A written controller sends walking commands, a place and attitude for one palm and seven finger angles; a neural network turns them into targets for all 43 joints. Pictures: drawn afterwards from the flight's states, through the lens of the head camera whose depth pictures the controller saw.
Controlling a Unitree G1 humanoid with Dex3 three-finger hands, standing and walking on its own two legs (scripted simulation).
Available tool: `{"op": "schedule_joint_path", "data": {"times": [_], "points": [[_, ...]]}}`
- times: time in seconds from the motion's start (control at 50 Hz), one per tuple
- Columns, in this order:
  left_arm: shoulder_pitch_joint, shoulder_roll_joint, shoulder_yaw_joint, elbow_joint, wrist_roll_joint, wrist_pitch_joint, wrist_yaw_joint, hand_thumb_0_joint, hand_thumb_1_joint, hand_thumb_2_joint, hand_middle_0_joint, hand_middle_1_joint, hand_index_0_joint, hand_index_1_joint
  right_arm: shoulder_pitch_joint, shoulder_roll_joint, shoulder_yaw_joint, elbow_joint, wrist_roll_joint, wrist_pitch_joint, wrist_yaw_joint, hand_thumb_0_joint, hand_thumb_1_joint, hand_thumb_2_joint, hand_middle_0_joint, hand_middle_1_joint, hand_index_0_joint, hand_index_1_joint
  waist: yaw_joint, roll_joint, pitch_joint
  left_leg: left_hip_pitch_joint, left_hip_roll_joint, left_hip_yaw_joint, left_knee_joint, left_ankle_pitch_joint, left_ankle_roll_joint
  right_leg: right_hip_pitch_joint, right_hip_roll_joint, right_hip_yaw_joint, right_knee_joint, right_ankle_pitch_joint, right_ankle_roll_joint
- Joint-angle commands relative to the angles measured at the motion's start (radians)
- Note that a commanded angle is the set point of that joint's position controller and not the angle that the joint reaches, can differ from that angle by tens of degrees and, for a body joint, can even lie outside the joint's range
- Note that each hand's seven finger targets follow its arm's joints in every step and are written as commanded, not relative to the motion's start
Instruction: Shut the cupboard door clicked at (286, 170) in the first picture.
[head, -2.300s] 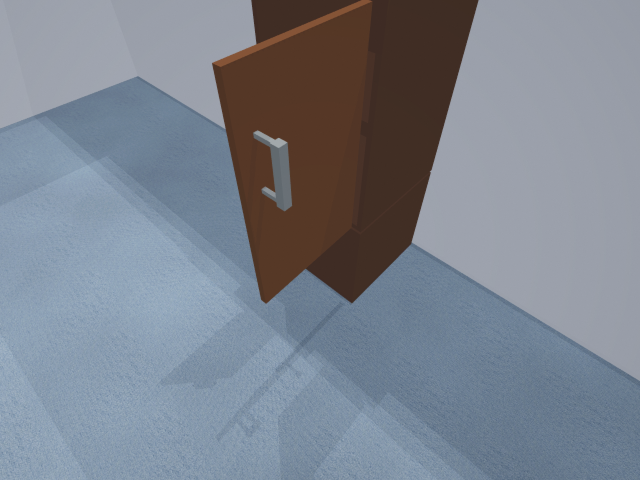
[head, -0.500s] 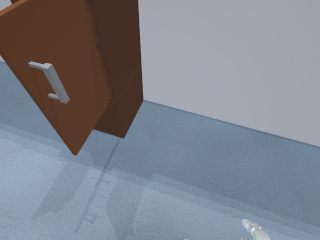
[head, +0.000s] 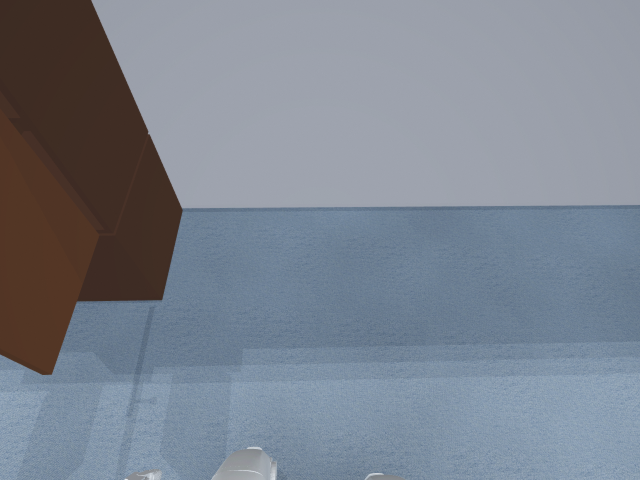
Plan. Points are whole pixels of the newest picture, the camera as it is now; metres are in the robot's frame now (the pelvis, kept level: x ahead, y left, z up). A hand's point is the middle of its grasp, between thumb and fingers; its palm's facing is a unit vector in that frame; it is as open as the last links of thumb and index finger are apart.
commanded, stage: walk around to get in front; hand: left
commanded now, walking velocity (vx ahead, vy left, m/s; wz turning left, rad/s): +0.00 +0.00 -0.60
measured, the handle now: out of the picture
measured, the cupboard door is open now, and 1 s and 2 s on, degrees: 91 91 91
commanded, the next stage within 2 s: none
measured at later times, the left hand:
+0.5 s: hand (226, 454) +0.16 +0.14 -0.16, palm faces -0.28 -0.92 -0.27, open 7.4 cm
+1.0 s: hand (282, 414) +0.22 +0.07 -0.16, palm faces -0.57 -0.79 -0.23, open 7.4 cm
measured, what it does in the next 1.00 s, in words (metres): steps on the spot, turning right: left foot, then right foot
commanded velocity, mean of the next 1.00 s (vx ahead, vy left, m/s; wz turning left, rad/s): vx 0.00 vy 0.00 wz -0.60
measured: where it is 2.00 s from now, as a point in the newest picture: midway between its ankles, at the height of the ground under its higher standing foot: outside the picture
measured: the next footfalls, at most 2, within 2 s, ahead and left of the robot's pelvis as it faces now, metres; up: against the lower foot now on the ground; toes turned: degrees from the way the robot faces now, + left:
left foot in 0.08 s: +0.06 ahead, +0.13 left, +0.00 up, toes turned -1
right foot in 0.40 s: +0.01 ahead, -0.15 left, +0.00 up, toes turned -18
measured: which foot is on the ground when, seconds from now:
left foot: up 0.00-0.06, down 0.08-0.38, up 0.40-0.68, down 0.70-1.00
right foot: down 0.00-0.08, up 0.10-0.38, down 0.40-0.70, up 0.72-1.00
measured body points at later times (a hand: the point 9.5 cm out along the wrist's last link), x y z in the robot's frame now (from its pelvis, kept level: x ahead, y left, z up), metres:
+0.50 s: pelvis +0.00 -0.03 +0.00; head +0.05 -0.05 +0.44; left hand +0.18 +0.19 -0.14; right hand -0.03 -0.30 -0.16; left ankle +0.02 +0.12 -0.68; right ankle -0.03 -0.14 -0.73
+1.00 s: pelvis +0.01 -0.04 +0.00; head +0.05 -0.07 +0.44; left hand +0.25 +0.11 -0.14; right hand -0.10 -0.28 -0.15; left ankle +0.08 +0.09 -0.73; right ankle -0.07 -0.14 -0.73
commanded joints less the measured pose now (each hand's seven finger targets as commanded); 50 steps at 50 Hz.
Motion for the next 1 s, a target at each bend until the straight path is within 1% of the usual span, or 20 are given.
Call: {"op": "schedule_joint_path", "data": {"times": [0.0, 0.02, 0.06, 0.08, 0.18, 0.26, 0.32, 0.34, 0.36, 0.38, 0.42, 0.48, 0.62, 0.64, 0.66, 0.68, 0.78, 0.9, 0.96, 0.98], "points": [[-0.024, 0.193, 0.057, -0.078, -0.004, -0.010, 0.009, 0.000, 0.900, 0.900, -0.200, -0.300, -0.200, -0.300, 0.089, -0.050, -0.010, -0.052, 0.000, -0.040, -0.007, 0.000, -0.900, -0.900, 0.200, 0.300, 0.200, 0.300, -0.018, -0.116, -0.169, 0.161, -0.027, -0.006, -0.281, 0.104, 0.018, 0.019, -0.200, 0.284, -0.148, 0.203, -0.142], [-0.051, 0.172, 0.053, -0.083, -0.010, -0.007, 0.007, 0.000, 0.900, 0.900, -0.200, -0.300, -0.200, -0.300, 0.136, -0.062, -0.011, -0.035, -0.001, -0.047, -0.012, 0.000, -0.900, -0.900, 0.200, 0.300, 0.200, 0.300, -0.049, -0.097, -0.163, 0.276, -0.017, -0.009, -0.414, 0.182, 0.025, -0.070, -0.168, 0.267, -0.117, 0.133, -0.103], [-0.039, 0.066, 0.030, -0.124, -0.027, 0.001, -0.011, 0.000, 0.900, 0.900, -0.200, -0.300, -0.200, -0.300, 0.188, -0.233, -0.038, -0.041, -0.029, -0.064, -0.025, 0.000, -0.900, -0.900, 0.200, 0.300, 0.200, 0.300, -0.058, 0.377, -0.146, 0.374, 0.406, -0.482, -0.707, 0.134, 0.197, -0.316, 0.064, -0.008, 0.275, -0.328, 0.027], [-0.084, 0.111, 0.036, -0.150, -0.017, -0.012, -0.021, 0.000, 0.900, 0.900, -0.200, -0.300, -0.200, -0.300, 0.171, -0.244, -0.036, -0.065, -0.027, -0.065, -0.032, 0.000, -0.900, -0.900, 0.200, 0.300, 0.200, 0.300, -0.056, 0.229, -0.122, 0.234, 0.484, -0.502, -0.695, 0.189, 0.278, -0.261, -0.014, -0.004, 0.440, -0.338, 0.040], [-0.051, 0.056, 0.039, -0.090, -0.012, 0.005, -0.045, 0.000, 0.900, 0.900, -0.200, -0.300, -0.200, -0.300, 0.050, -0.151, -0.011, -0.079, -0.034, -0.065, -0.027, 0.000, -0.900, -0.900, 0.200, 0.300, 0.200, 0.300, 0.009, 0.231, -0.115, 0.240, 0.263, -0.078, -0.583, 0.491, 0.184, -0.211, -0.048, -0.093, 0.507, -0.209, 0.071], [-0.088, 0.041, 0.024, -0.103, -0.015, -0.007, -0.045, 0.000, 0.900, 0.900, -0.200, -0.300, -0.200, -0.300, 0.140, -0.177, -0.031, -0.039, -0.033, -0.058, -0.016, 0.000, -0.900, -0.900, 0.200, 0.300, 0.200, 0.300, -0.036, 0.243, -0.155, 0.303, 0.286, -0.021, -0.516, 0.598, 0.179, -0.082, -0.027, -0.166, 0.216, -0.220, 0.055], [-0.008, 0.070, 0.030, -0.082, -0.014, -0.019, -0.039, 0.000, 0.900, 0.900, -0.200, -0.300, -0.200, -0.300, 0.122, -0.187, -0.040, -0.043, -0.023, -0.049, -0.007, 0.000, -0.900, -0.900, 0.200, 0.300, 0.200, 0.300, 0.003, 0.202, -0.168, 0.240, 0.257, 0.040, -0.379, 0.545, 0.108, 0.112, -0.011, -0.190, -0.076, 0.002, 0.027], [0.059, 0.140, 0.045, -0.061, -0.008, -0.028, -0.030, 0.000, 0.900, 0.900, -0.200, -0.300, -0.200, -0.300, 0.108, -0.157, -0.041, -0.057, -0.013, -0.047, -0.002, 0.000, -0.900, -0.900, 0.200, 0.300, 0.200, 0.300, 0.034, 0.058, -0.195, 0.095, 0.211, 0.089, -0.238, 0.386, 0.051, 0.289, -0.119, -0.053, -0.166, 0.204, -0.016], [0.123, 0.264, 0.071, -0.040, 0.001, -0.035, -0.011, 0.000, 0.900, 0.900, -0.200, -0.300, -0.200, -0.300, 0.051, -0.066, -0.018, -0.110, -0.006, -0.045, 0.004, 0.000, -0.900, -0.900, 0.200, 0.300, 0.200, 0.300, 0.073, -0.320, -0.187, -0.173, 0.049, 0.169, -0.008, -0.139, -0.011, 0.407, -0.395, 0.303, -0.221, 0.539, -0.126], [0.172, 0.288, 0.072, -0.032, -0.016, -0.029, 0.000, 0.000, 0.900, 0.900, -0.200, -0.300, -0.200, -0.300, 0.011, -0.093, -0.013, -0.126, -0.008, -0.032, -0.004, 0.000, -0.900, -0.900, 0.200, 0.300, 0.200, 0.300, 0.117, -0.252, -0.198, -0.170, 0.045, 0.023, 0.131, -0.199, -0.004, 0.336, -0.451, 0.326, -0.208, 0.636, -0.207], [0.072, 0.223, 0.069, -0.044, -0.008, -0.026, 0.017, 0.000, 0.900, 0.900, -0.200, -0.300, -0.200, -0.300, -0.013, -0.081, -0.017, -0.103, -0.005, -0.028, -0.012, 0.000, -0.900, -0.900, 0.200, 0.300, 0.200, 0.300, 0.063, -0.274, -0.159, -0.220, 0.063, -0.046, 0.229, -0.110, -0.005, 0.285, -0.341, 0.282, -0.180, 0.516, -0.213], [-0.006, 0.181, 0.055, -0.068, -0.004, -0.025, 0.019, 0.000, 0.900, 0.900, -0.200, -0.300, -0.200, -0.300, -0.003, -0.059, -0.018, -0.077, -0.006, -0.025, 0.000, 0.000, -0.900, -0.900, 0.200, 0.300, 0.200, 0.300, 0.015, -0.148, -0.151, -0.085, 0.039, -0.027, 0.129, -0.012, -0.011, 0.160, -0.262, 0.190, -0.170, 0.459, -0.175], [-0.037, 0.180, 0.058, -0.073, -0.009, -0.014, 0.007, 0.000, 0.900, 0.900, -0.200, -0.300, -0.200, -0.300, 0.090, -0.056, -0.015, -0.056, 0.000, -0.044, -0.009, 0.000, -0.900, -0.900, 0.200, 0.300, 0.200, 0.300, -0.029, -0.132, -0.168, 0.194, -0.031, -0.004, -0.351, 0.158, 0.013, 0.019, -0.186, 0.265, -0.128, 0.241, -0.117], [-0.052, 0.152, 0.051, -0.084, -0.015, -0.010, 0.006, 0.000, 0.900, 0.900, -0.200, -0.300, -0.200, -0.300, 0.141, -0.090, -0.019, -0.041, -0.003, -0.054, -0.015, 0.000, -0.900, -0.900, 0.200, 0.300, 0.200, 0.300, -0.056, -0.056, -0.176, 0.319, 0.024, -0.047, -0.499, 0.201, 0.031, -0.079, -0.137, 0.227, -0.064, 0.156, -0.071], [-0.021, 0.081, 0.037, -0.102, -0.026, -0.005, -0.003, 0.000, 0.900, 0.900, -0.200, -0.300, -0.200, -0.300, 0.163, -0.187, -0.033, -0.041, -0.021, -0.067, -0.020, 0.000, -0.900, -0.900, 0.200, 0.300, 0.200, 0.300, -0.051, 0.239, -0.191, 0.422, 0.263, -0.320, -0.626, 0.220, 0.118, -0.241, 0.012, 0.098, 0.128, -0.099, -0.002], [-0.032, 0.083, 0.030, -0.123, -0.021, -0.010, -0.011, 0.000, 0.900, 0.900, -0.200, -0.300, -0.200, -0.300, 0.182, -0.241, -0.041, -0.060, -0.025, -0.065, -0.025, 0.000, -0.900, -0.900, 0.200, 0.300, 0.200, 0.300, -0.058, 0.342, -0.185, 0.371, 0.462, -0.475, -0.666, 0.320, 0.230, -0.269, 0.028, -0.029, 0.378, -0.376, 0.037], [-0.044, 0.064, 0.040, -0.085, -0.013, 0.004, -0.042, 0.000, 0.900, 0.900, -0.200, -0.300, -0.200, -0.300, 0.039, -0.156, -0.014, -0.089, -0.033, -0.064, -0.026, 0.000, -0.900, -0.900, 0.200, 0.300, 0.200, 0.300, 0.010, 0.234, -0.115, 0.248, 0.284, -0.088, -0.574, 0.564, 0.191, -0.215, -0.056, -0.077, 0.537, -0.230, 0.070], [-0.069, 0.052, 0.024, -0.097, -0.014, -0.004, -0.045, 0.000, 0.900, 0.900, -0.200, -0.300, -0.200, -0.300, 0.120, -0.195, -0.037, -0.050, -0.031, -0.052, -0.011, 0.000, -0.900, -0.900, 0.200, 0.300, 0.200, 0.300, -0.032, 0.262, -0.154, 0.294, 0.295, 0.000, -0.502, 0.570, 0.168, -0.045, -0.023, -0.183, 0.168, -0.199, 0.047], [0.064, 0.138, 0.043, -0.059, -0.008, -0.023, -0.033, 0.000, 0.900, 0.900, -0.200, -0.300, -0.200, -0.300, 0.087, -0.172, -0.042, -0.067, -0.015, -0.044, -0.001, 0.000, -0.900, -0.900, 0.200, 0.300, 0.200, 0.300, 0.040, 0.078, -0.192, 0.108, 0.227, 0.083, -0.255, 0.375, 0.057, 0.273, -0.100, -0.080, -0.161, 0.142, -0.008], [0.116, 0.259, 0.069, -0.042, 0.003, -0.035, -0.014, 0.000, 0.900, 0.900, -0.200, -0.300, -0.200, -0.300, 0.052, -0.076, -0.023, -0.115, -0.007, -0.042, 0.006, 0.000, -0.900, -0.900, 0.200, 0.300, 0.200, 0.300, 0.068, -0.288, -0.185, -0.155, 0.063, 0.179, -0.022, -0.099, -0.010, 0.403, -0.381, 0.298, -0.238, 0.429, -0.120]]}}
